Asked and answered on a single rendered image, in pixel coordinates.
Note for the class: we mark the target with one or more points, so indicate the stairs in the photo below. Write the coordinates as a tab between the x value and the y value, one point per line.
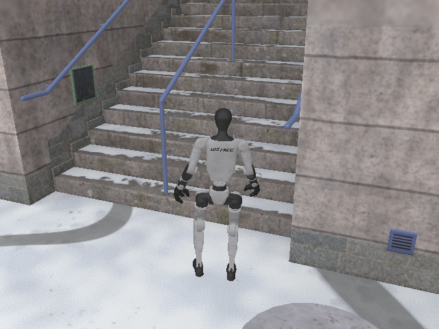
123	163

